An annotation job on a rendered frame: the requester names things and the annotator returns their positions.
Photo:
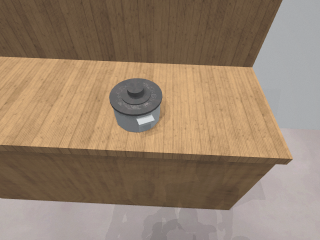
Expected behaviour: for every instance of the knob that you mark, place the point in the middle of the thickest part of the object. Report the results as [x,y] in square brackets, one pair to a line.
[135,89]

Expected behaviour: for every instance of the lid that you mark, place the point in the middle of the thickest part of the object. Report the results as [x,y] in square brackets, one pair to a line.
[135,106]

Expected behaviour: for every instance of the pot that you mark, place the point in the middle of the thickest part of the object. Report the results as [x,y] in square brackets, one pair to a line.
[137,124]

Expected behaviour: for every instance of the table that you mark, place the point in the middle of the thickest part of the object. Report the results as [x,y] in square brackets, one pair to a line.
[216,136]

